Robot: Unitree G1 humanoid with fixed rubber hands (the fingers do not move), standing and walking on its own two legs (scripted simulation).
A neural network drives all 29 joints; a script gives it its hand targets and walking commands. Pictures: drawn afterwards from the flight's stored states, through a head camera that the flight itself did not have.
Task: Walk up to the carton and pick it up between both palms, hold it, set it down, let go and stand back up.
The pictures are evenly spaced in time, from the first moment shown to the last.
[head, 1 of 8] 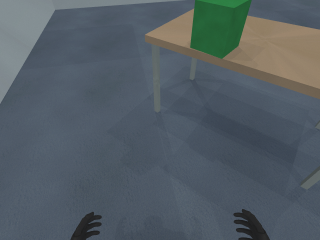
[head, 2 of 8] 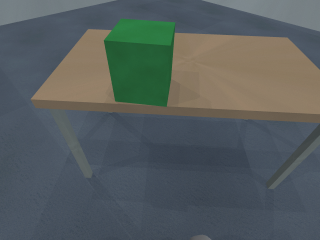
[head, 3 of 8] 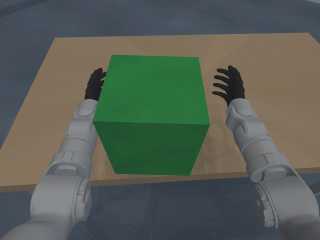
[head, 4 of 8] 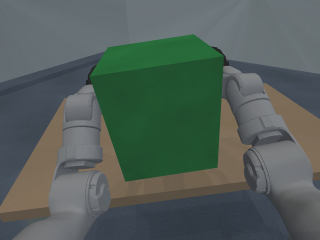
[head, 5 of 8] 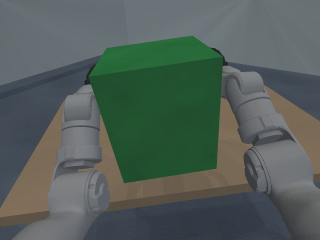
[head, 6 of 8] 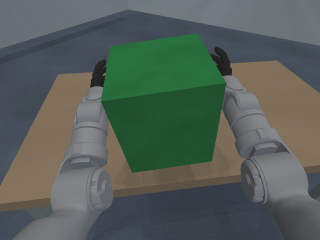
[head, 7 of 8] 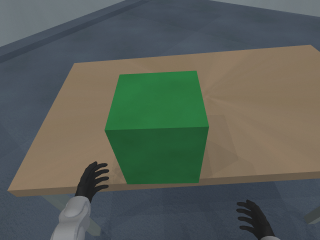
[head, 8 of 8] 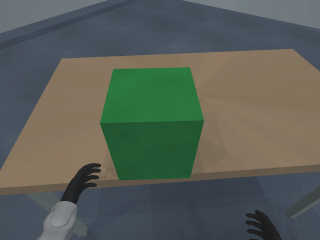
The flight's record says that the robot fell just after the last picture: no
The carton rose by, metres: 0.20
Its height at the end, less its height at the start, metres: +0.00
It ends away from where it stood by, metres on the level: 0.03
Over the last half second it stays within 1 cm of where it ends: yes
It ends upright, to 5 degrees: yes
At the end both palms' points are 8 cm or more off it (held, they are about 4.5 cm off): yes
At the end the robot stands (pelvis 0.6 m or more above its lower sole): yes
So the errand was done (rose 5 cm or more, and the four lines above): yes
